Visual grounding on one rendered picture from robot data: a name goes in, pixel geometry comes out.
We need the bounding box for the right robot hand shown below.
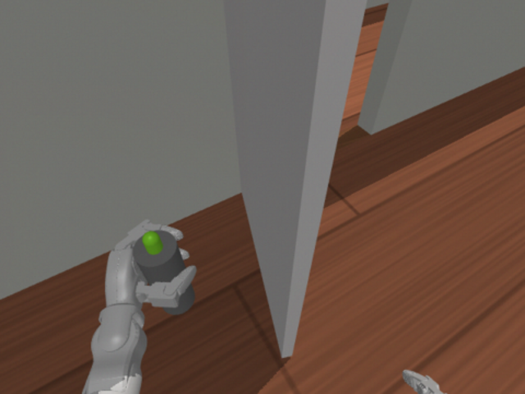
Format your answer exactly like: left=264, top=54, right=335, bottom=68
left=402, top=370, right=447, bottom=394

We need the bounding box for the left robot arm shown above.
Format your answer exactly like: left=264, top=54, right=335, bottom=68
left=82, top=303, right=147, bottom=394

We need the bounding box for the left robot hand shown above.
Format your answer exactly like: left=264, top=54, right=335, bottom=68
left=105, top=219, right=197, bottom=309

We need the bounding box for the bottle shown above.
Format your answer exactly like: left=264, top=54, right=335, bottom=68
left=133, top=230, right=195, bottom=315

